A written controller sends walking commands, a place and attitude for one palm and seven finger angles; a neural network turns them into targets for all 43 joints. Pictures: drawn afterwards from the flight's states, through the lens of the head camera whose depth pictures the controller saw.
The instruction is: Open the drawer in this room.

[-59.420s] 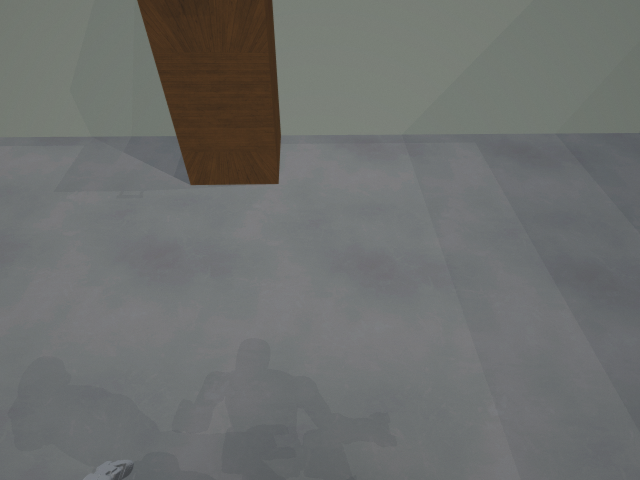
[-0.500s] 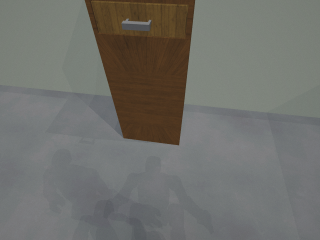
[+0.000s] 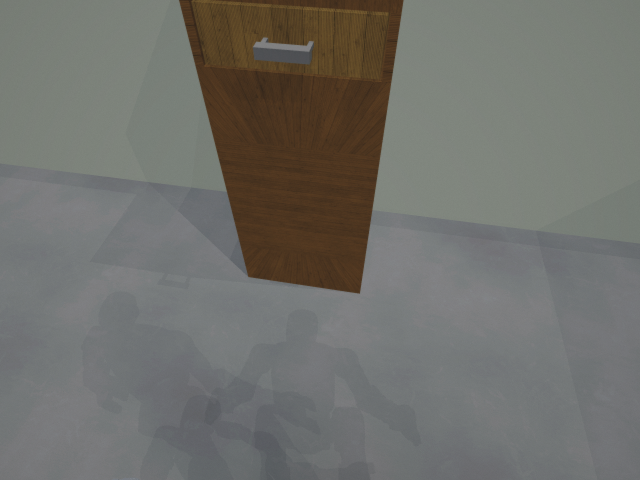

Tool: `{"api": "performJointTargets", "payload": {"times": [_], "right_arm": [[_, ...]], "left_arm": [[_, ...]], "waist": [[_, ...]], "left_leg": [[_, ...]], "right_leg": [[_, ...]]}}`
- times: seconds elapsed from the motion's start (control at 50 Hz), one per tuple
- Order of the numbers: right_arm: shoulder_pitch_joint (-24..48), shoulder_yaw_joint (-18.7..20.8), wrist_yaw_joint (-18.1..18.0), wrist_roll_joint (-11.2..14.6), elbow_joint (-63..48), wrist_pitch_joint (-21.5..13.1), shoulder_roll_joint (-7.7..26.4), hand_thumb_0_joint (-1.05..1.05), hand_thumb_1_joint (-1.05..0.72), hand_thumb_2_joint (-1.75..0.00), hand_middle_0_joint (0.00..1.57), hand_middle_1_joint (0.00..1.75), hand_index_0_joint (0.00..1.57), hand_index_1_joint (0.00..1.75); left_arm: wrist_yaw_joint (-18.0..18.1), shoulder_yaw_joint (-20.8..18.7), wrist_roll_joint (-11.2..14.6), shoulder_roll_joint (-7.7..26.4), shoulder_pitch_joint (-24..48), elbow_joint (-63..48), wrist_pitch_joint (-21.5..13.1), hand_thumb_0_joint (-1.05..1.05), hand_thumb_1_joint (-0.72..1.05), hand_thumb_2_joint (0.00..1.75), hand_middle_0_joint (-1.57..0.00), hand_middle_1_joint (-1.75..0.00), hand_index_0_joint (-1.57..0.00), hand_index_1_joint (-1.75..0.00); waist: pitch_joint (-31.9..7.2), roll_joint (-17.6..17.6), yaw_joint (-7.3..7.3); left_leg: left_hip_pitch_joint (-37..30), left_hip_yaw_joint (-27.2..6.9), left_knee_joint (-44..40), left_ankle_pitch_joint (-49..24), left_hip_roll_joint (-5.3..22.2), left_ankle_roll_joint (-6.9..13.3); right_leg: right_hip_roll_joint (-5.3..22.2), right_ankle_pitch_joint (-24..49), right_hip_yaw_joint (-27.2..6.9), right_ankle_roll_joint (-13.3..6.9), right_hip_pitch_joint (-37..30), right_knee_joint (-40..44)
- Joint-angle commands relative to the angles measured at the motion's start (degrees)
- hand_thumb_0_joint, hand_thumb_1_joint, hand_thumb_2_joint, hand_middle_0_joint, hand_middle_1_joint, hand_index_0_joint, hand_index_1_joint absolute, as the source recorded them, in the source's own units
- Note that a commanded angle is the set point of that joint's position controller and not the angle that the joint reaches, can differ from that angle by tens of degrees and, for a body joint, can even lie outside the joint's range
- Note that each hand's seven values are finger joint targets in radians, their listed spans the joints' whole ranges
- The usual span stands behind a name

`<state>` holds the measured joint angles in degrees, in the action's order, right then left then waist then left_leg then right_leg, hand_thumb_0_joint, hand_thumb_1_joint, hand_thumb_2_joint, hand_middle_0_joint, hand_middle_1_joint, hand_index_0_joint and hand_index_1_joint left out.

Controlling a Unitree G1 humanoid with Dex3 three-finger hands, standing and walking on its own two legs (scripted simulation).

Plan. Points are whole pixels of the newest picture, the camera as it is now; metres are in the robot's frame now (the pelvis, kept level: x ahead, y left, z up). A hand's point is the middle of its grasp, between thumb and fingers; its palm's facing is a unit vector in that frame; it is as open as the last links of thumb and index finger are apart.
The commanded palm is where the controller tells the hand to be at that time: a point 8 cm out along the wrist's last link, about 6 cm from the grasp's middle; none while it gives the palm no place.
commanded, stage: look to check the result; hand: left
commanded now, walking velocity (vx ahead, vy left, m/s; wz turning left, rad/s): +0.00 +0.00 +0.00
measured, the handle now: (285, 48) +0.86 +0.11 +0.13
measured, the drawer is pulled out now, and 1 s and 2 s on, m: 0.00 0.00 0.00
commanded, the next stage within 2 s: turn to face it in 0.90 s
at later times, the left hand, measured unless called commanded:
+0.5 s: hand out of the picture +0.09 +0.26 -0.16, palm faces -0.04 -0.94 -0.34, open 7.4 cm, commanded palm none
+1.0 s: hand out of the picture +0.09 +0.25 -0.15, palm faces -0.03 -0.94 -0.34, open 7.4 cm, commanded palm none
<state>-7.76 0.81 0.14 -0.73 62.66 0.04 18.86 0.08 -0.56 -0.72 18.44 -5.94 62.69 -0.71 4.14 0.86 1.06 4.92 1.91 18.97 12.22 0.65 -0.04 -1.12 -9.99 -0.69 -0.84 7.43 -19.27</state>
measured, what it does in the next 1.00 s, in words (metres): stands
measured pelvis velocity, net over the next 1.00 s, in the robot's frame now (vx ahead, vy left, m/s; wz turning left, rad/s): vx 0.01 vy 0.00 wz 0.01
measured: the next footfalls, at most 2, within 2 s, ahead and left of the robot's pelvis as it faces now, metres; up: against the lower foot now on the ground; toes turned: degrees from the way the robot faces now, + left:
none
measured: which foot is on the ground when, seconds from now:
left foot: down 0.00-1.00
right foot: down 0.00-1.00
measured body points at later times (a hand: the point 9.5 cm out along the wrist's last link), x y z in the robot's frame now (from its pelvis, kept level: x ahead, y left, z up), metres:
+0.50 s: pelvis +0.01 +0.01 +0.00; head +0.03 +0.00 +0.45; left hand +0.09 +0.30 -0.13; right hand +0.07 -0.29 -0.14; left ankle -0.02 +0.12 -0.75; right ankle +0.01 -0.11 -0.75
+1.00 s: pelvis +0.01 +0.00 +0.00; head +0.03 +0.00 +0.45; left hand +0.09 +0.30 -0.13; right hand +0.07 -0.29 -0.14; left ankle -0.02 +0.12 -0.75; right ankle +0.01 -0.11 -0.75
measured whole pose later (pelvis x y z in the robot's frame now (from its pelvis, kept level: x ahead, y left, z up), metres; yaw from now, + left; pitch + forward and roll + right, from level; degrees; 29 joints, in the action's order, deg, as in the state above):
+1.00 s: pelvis +0.01 +0.00 +0.00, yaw +0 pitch -2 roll +0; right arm -7.5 0.5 0.1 -0.6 63.2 -0.1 19.5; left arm 0.0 -0.3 -0.8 19.5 -6.2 62.9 -0.7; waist 4.2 0.4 0.9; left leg 3.3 1.6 17.0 11.7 0.2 0.2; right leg -0.6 -9.8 -0.4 -0.5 5.8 -17.6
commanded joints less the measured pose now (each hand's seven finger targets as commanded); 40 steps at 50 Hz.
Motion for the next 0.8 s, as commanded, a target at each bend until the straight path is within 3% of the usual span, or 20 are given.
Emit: {"api": "performJointTargets", "payload": {"times": [0.0,0.52,0.66,0.78], "right_arm": [[0.6,2.3,-1.0,0.1,-2.8,-0.9,11.1,0.00,-0.90,-0.90,0.20,0.30,0.20,0.30],[1.0,2.2,-1.0,0.2,-2.6,-1.1,12.0,0.00,-0.90,-0.90,0.20,0.30,0.20,0.30],[1.4,2.2,-0.9,0.3,-2.8,-1.0,12.1,0.00,-0.90,-0.90,0.20,0.30,0.20,0.30],[1.2,2.1,-0.9,0.3,-2.5,-1.1,12.0,0.00,-0.90,-0.90,0.20,0.30,0.20,0.30]], "left_arm": [[1.1,-2.1,0.3,12.4,1.3,-3.1,-1.4,0.00,0.90,0.90,-0.20,-0.30,-0.20,-0.30],[1.1,-1.9,0.3,13.1,1.2,-3.0,-1.5,0.00,0.90,0.90,-0.20,-0.30,-0.20,-0.30],[1.0,-1.9,0.2,13.2,1.1,-3.2,-1.4,0.00,0.90,0.90,-0.20,-0.30,-0.20,-0.30],[1.0,-1.9,0.3,13.2,1.3,-3.0,-1.5,0.00,0.90,0.90,-0.20,-0.30,-0.20,-0.30]], "waist": [[-5.4,-0.4,-0.09],[-6.1,-1.0,-0.19],[-4.5,-0.4,-0.44],[-5.8,-0.9,-0.29]], "left_leg": [[-0.9,-5.4,-2.9,-10.9,6.9,1.3],[-2.2,-5.6,-3.8,-12.8,6.9,1.3],[-1.3,-5.7,-4.3,-10.4,6.7,1.3],[-1.9,-5.7,-4.4,-10.8,6.9,1.3]], "right_leg": [[7.6,13.0,-5.9,-1.6,-2.1,2.0],[7.9,14.0,-5.6,-1.5,-3.6,2.7],[7.8,11.3,-5.7,-1.5,-2.7,3.3],[8.0,11.5,-5.4,-1.4,-3.4,3.3]]}}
